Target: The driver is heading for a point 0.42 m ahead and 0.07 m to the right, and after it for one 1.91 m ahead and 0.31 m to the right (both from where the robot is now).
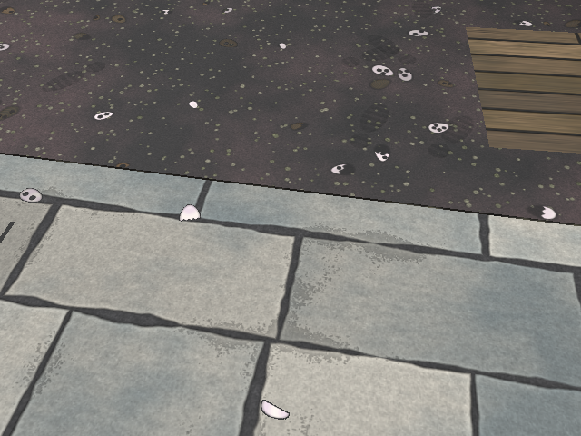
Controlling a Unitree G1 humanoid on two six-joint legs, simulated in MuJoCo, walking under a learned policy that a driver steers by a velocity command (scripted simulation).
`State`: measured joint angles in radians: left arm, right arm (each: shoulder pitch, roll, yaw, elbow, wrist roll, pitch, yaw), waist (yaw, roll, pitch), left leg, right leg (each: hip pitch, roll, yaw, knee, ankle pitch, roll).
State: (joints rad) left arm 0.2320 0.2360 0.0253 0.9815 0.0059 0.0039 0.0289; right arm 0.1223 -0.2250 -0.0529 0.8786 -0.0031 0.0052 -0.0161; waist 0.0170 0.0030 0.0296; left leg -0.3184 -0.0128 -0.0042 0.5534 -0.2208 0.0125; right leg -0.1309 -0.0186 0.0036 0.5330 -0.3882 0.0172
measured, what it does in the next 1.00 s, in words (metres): walks ahead, turning right: right foot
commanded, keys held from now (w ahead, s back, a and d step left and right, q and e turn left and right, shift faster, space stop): no key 0.10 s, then w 0.28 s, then w+e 0.26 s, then e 0.22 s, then no key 0.14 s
